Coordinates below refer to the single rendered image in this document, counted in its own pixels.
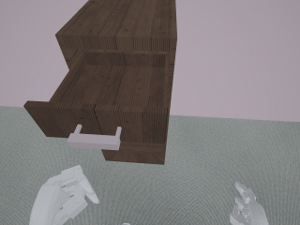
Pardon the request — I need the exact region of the drawer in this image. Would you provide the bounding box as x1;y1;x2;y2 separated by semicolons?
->
23;51;168;144

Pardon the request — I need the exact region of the handle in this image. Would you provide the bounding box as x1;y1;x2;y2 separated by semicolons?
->
67;124;122;151

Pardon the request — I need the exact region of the cabinet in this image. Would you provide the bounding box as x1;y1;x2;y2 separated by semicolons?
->
55;0;177;165

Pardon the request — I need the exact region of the robot right hand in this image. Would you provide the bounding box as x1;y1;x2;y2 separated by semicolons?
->
230;181;269;225

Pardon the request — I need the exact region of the robot left hand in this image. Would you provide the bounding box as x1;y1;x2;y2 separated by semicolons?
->
29;165;99;225

